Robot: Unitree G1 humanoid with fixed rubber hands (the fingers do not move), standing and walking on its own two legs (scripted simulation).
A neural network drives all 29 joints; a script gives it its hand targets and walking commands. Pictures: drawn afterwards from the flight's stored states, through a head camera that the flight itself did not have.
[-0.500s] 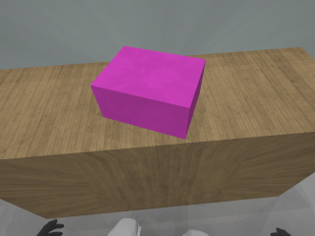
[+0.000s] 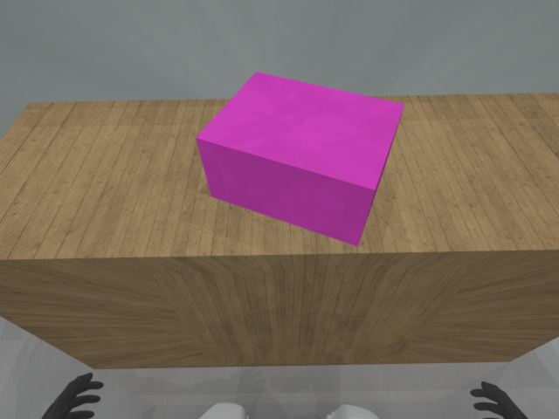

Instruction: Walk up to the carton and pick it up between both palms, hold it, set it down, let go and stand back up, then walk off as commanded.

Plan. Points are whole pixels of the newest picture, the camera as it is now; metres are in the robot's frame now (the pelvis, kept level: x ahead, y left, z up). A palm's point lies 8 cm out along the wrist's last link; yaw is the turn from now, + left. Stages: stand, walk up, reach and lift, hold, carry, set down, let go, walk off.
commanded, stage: walk up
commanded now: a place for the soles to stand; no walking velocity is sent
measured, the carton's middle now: (303, 152) +0.54 -0.02 +0.05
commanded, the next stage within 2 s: none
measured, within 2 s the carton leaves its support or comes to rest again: neither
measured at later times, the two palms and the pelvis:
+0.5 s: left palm out of the picture +0.11 +0.34 -0.08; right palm out of the picture +0.12 -0.29 -0.07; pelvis +0.00 +0.02 +0.00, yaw +1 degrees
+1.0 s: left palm out of the picture +0.11 +0.34 -0.08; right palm out of the picture +0.13 -0.29 -0.07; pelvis +0.00 +0.02 +0.00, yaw +1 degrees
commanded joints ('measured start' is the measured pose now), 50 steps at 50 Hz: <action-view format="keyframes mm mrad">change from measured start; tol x32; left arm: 1 -53 184 48 -108 -8 -33 -10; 50 -171 231 61 45 -1 -23 -16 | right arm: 1 1 -254 -91 -14 -26 -44 5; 50 -58 -218 -62 0 11 -45 -3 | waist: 1 -2 0 -113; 50 11 -9 -135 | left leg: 1 64 131 -248 -252 286 88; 10 -34 9 65 75 -75 6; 15 -22 243 -490 -348 243 172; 26 0 0 12 -37 120 0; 50 -95 73 -150 -246 216 33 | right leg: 1 13 -71 112 -67 78 -10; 8 206 -256 315 -425 -26 -128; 16 -3 41 171 49 -235 22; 26 117 -211 281 -384 43 -112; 50 265 -82 212 -271 113 -37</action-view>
